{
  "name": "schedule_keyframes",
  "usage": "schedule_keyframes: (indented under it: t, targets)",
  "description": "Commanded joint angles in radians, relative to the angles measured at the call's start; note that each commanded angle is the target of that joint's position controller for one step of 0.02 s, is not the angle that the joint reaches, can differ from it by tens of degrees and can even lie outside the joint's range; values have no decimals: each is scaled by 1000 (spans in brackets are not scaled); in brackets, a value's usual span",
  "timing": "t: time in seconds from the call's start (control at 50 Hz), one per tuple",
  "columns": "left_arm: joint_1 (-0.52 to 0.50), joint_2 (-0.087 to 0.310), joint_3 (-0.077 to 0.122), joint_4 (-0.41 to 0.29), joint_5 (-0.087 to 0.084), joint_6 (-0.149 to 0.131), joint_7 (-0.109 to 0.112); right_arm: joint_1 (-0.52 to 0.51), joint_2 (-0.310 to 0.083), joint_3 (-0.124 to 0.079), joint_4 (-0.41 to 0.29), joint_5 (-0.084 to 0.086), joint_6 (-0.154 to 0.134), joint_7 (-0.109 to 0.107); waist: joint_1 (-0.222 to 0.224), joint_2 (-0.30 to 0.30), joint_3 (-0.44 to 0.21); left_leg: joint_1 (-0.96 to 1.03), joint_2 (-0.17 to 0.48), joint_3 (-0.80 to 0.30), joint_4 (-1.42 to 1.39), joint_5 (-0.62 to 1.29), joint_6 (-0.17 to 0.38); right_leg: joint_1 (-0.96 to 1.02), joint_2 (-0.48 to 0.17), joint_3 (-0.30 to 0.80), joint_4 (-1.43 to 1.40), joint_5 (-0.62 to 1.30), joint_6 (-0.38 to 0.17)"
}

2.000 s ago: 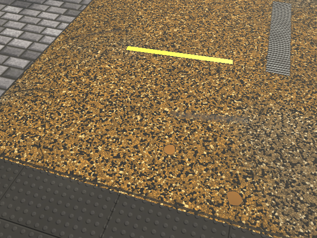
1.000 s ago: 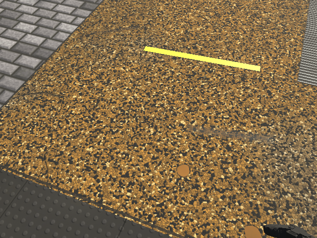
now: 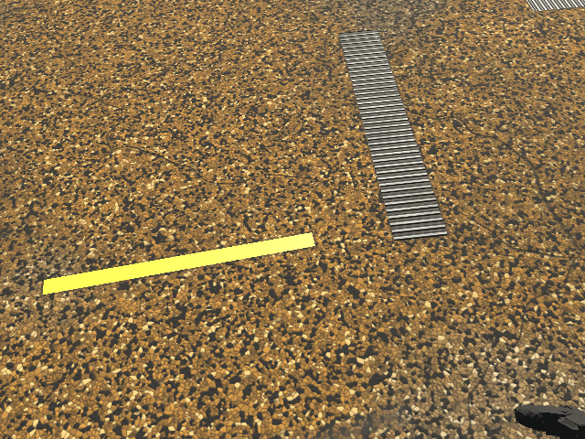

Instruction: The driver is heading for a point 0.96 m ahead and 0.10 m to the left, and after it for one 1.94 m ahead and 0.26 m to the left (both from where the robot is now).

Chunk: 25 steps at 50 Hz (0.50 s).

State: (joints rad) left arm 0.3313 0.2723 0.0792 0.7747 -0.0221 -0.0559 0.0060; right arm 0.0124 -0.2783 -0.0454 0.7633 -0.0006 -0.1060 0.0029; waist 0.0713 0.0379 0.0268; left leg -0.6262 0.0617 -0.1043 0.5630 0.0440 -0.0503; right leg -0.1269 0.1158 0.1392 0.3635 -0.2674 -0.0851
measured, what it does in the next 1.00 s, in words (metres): walks ahead: left foot, then right foot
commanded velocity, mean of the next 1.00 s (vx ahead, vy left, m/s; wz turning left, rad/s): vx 0.50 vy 0.00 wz -0.02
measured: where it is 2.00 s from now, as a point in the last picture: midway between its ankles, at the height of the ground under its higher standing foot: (320, 253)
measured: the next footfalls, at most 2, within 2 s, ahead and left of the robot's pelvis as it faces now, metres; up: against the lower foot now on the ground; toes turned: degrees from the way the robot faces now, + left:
left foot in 0.10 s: +0.25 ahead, +0.14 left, +0.00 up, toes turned -6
right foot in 0.60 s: +0.48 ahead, -0.14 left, +0.00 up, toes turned -8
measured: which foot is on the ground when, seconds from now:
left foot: up 0.00-0.08, down 0.10-0.62, up 0.64-1.00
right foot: down 0.00-0.12, up 0.14-0.58, down 0.60-1.00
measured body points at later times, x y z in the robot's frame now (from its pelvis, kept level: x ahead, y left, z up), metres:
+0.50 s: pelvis +0.27 +0.02 +0.00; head +0.30 +0.02 +0.45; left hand +0.52 +0.22 -0.08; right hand +0.22 -0.25 -0.13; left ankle +0.21 +0.15 -0.74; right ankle +0.41 -0.15 -0.70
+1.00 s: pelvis +0.52 -0.05 +0.00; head +0.54 -0.05 +0.45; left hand +0.55 +0.23 -0.12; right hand +0.70 -0.30 -0.11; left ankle +0.70 +0.12 -0.68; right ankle +0.44 -0.14 -0.74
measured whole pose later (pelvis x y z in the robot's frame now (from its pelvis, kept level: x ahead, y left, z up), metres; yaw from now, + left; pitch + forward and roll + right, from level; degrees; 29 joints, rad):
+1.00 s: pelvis +0.52 -0.05 +0.00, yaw +3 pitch +1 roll -2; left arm 0.34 0.26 0.07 0.84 0.01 -0.10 0.00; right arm 0.15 -0.28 -0.06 0.79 0.02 -0.04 0.03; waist 0.06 0.05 0.01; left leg -0.70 0.10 -0.06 0.76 0.05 0.01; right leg 0.03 0.04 -0.20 0.20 -0.26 -0.04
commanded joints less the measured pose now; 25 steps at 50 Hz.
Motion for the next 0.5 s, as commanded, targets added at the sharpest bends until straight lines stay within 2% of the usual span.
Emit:
schedule_keyframes:
  t: [0.02,0.06,0.08,0.1,0.12,0.14,0.16,0.18,0.2,0.22,0.24,0.28,0.32,0.36,0.44,0.5]
  targets:
    - [32,146,38,-46,-5,-3,10,-77,-102,-26,-90,9,-24,9,-11,-139,-36,142,-54,25,-75,-1,18,-41,-236,214,-28,183,-115]
    - [25,142,37,-47,4,2,16,-28,-123,-34,-79,9,-37,18,-38,-169,-46,185,-49,36,-90,-69,49,15,-266,247,31,219,-105]
    - [19,125,30,-49,7,5,17,42,-131,-42,-58,3,-43,17,-74,-173,-70,276,-57,59,-126,-73,75,20,-244,238,88,286,-88]
    - [18,86,15,-55,13,2,13,148,-162,-55,-37,-12,-50,14,-122,-155,-153,453,-9,29,-117,-74,119,-14,-194,195,232,337,-59]
    - [60,38,-6,-69,32,-1,11,298,-219,-68,-23,-22,-49,10,-159,-24,-294,728,163,-164,-83,-85,195,-172,-115,112,517,128,-16]
    - [213,4,-17,-69,-10,-12,7,397,-277,-91,40,-15,-32,20,-105,338,-370,978,339,-639,-220,-354,355,-517,-2,20,812,-315,46]
    - [169,110,-1,-48,-23,-15,11,373,-177,-68,20,14,-29,26,-138,187,-274,933,327,-685,-274,-592,326,-638,-66,73,922,-299,49]
    - [39,153,9,-69,-17,-14,11,314,-124,-53,7,16,-23,23,-159,83,-146,809,287,-529,-283,-564,282,-672,-99,53,938,-203,47]
    - [-30,142,7,-87,-1,-14,13,259,-113,-43,-5,3,-17,23,-141,9,-81,684,247,-413,-298,-435,265,-639,-135,15,909,-136,49]
    - [-65,126,7,-101,13,-19,10,229,-97,-38,-1,-4,-13,22,-120,3,-38,597,214,-338,-318,-327,268,-619,-166,3,848,-89,49]
    - [-58,108,6,-105,14,-20,5,219,-85,-31,1,-13,-13,20,-94,32,-36,544,184,-277,-337,-250,260,-567,-196,-10,803,-61,48]
    - [-42,71,-2,-102,10,-18,0,235,-81,-29,16,-4,-16,20,-81,62,-46,511,157,-199,-369,-148,271,-531,-210,-48,729,-51,56]
    - [-91,50,-12,-126,16,-18,0,258,-117,-38,31,6,-17,15,-89,51,-32,502,165,-151,-400,-67,290,-552,-224,-71,624,-9,72]
    - [-151,35,-22,-144,18,-22,-3,273,-141,-44,40,10,-10,9,-105,36,-26,500,155,-95,-417,-28,284,-544,-227,-87,498,91,81]
    - [-264,28,-29,-168,8,-30,-17,325,-159,-44,65,23,5,7,-145,42,-5,493,124,-4,-412,-14,249,-459,-191,-128,284,268,87]
    - [-336,41,-27,-197,0,-33,-29,374,-166,-43,90,28,19,7,-162,47,14,552,160,-15,-384,-21,237,-446,-173,-134,211,261,71]
Keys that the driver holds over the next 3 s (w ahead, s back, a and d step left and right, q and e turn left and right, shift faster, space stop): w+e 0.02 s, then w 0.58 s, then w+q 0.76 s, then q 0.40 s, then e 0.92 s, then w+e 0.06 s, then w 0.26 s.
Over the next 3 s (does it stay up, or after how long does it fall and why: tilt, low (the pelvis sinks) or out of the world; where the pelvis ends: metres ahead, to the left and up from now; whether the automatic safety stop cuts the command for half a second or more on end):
stays up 0.98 0.04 0.00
